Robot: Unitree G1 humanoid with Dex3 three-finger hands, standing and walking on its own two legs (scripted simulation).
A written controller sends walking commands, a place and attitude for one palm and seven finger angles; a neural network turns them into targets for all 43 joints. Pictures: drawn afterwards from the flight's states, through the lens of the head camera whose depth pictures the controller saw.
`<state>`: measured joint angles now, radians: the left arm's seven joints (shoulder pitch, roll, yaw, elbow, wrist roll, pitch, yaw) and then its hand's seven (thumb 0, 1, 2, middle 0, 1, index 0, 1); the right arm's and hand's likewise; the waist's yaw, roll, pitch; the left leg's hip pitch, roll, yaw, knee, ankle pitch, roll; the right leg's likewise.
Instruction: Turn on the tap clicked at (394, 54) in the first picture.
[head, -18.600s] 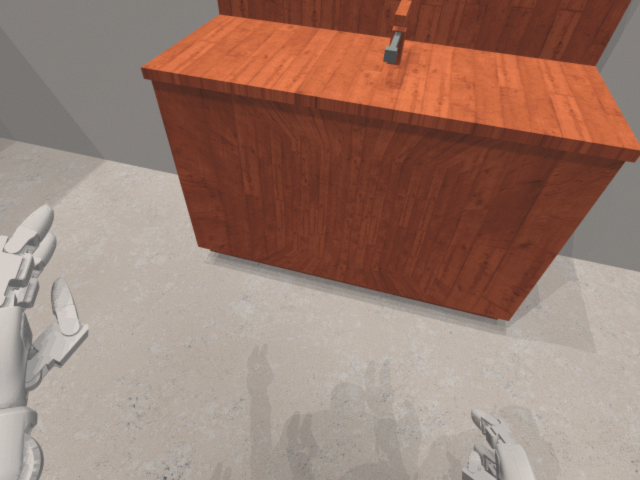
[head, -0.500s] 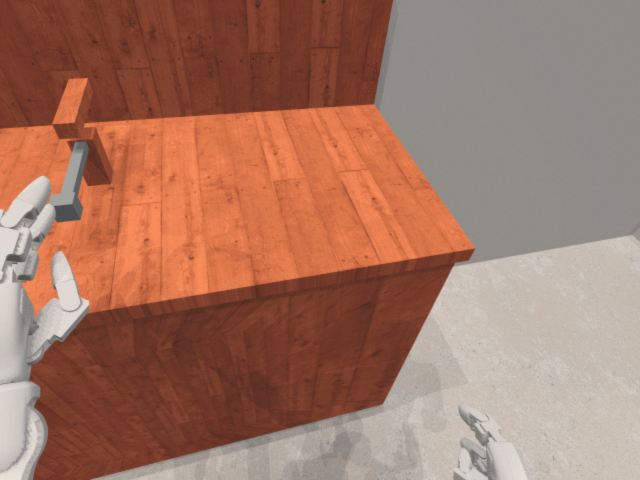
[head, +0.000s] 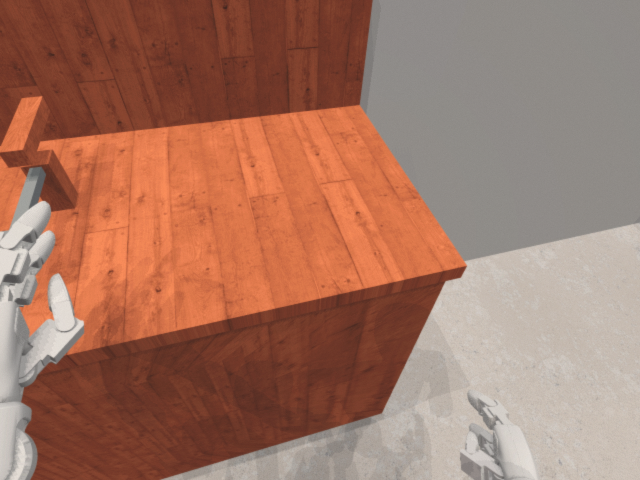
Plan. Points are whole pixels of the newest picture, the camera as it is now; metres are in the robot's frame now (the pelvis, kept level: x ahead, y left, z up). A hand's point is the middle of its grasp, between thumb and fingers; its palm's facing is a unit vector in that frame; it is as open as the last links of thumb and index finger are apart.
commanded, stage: come to a stop and stand still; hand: left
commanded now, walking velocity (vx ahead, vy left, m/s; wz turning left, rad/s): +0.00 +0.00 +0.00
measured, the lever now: (15, 244) +0.33 +0.41 +0.11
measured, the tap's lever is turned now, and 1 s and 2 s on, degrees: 0 0 0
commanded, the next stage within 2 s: look again from close up in 0.10 s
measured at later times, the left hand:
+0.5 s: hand (68, 345) +0.19 +0.25 +0.15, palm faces +0.40 -0.85 -0.34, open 7.4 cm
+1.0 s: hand (23, 385) +0.16 +0.27 +0.15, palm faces +0.36 -0.83 -0.42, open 7.4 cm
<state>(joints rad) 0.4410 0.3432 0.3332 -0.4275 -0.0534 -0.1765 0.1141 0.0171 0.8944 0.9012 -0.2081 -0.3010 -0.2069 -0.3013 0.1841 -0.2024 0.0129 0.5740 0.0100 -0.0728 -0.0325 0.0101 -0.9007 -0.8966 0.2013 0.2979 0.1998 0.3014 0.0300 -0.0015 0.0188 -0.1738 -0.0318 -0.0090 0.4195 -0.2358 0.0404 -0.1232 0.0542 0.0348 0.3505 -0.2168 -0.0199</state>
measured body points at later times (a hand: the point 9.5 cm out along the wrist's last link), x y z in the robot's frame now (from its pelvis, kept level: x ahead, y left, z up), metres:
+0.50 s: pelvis -0.02 +0.00 +0.00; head -0.01 +0.01 +0.45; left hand +0.17 +0.29 +0.17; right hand +0.15 -0.22 -0.08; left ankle -0.01 +0.09 -0.74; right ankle -0.02 -0.11 -0.74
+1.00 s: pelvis -0.06 +0.02 -0.01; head -0.01 +0.04 +0.44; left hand +0.13 +0.31 +0.17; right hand +0.15 -0.20 -0.08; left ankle -0.01 +0.09 -0.74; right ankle -0.02 -0.11 -0.74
